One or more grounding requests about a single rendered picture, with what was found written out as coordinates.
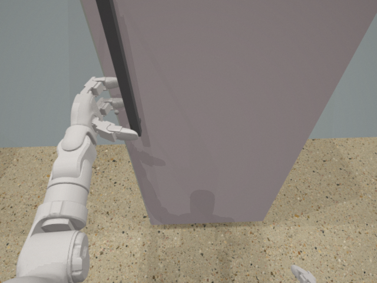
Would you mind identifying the fridge door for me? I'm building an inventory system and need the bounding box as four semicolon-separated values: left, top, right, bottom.
82;0;377;225

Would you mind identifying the left robot forearm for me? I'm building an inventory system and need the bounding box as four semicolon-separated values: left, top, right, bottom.
16;125;97;277

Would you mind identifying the handle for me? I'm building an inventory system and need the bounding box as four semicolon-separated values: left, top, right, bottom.
96;0;142;137

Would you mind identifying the robot left hand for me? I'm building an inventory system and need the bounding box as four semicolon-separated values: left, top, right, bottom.
71;77;138;142

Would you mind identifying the robot right hand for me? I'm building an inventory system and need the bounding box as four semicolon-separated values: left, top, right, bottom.
291;265;316;283

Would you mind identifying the left robot upper arm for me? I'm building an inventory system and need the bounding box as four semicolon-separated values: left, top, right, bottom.
2;230;90;283

